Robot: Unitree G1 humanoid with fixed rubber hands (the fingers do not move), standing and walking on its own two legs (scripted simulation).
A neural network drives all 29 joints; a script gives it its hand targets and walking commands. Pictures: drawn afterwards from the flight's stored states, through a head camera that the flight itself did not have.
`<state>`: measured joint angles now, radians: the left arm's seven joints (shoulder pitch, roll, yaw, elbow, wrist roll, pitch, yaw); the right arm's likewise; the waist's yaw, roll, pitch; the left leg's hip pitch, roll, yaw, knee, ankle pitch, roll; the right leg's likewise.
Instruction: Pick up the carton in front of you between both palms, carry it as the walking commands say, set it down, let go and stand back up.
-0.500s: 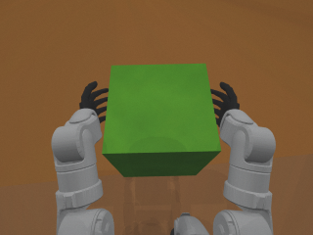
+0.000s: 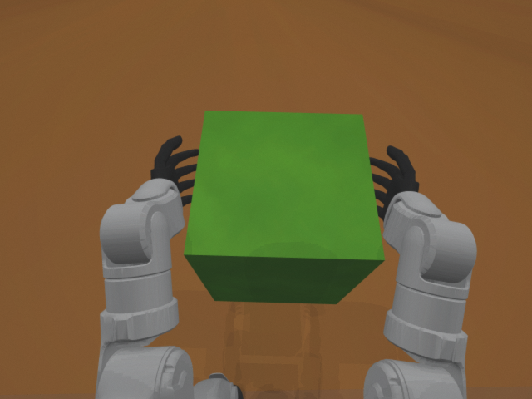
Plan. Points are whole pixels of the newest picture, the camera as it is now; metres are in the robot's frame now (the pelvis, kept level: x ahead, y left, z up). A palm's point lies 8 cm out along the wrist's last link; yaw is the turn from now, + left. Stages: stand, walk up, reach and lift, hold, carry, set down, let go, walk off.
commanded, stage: carry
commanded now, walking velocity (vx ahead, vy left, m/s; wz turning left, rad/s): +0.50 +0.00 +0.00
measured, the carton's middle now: (279, 219) +0.36 +0.01 +0.08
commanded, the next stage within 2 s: none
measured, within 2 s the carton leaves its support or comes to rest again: neither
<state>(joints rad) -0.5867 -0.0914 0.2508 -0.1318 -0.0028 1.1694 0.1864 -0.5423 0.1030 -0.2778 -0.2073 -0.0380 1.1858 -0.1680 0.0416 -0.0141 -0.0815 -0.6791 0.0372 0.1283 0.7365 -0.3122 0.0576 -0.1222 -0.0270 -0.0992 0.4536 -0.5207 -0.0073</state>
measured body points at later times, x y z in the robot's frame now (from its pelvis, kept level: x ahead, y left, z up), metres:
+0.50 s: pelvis +0.31 -0.02 +0.03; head +0.30 -0.03 +0.48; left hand +0.65 +0.15 +0.18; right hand +0.66 -0.16 +0.18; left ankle +0.17 +0.10 -0.65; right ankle +0.40 -0.10 -0.69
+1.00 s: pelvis +0.62 +0.02 +0.04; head +0.64 +0.03 +0.49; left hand +0.94 +0.16 +0.11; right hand +0.93 -0.14 +0.12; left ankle +0.68 +0.09 -0.69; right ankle +0.47 -0.09 -0.60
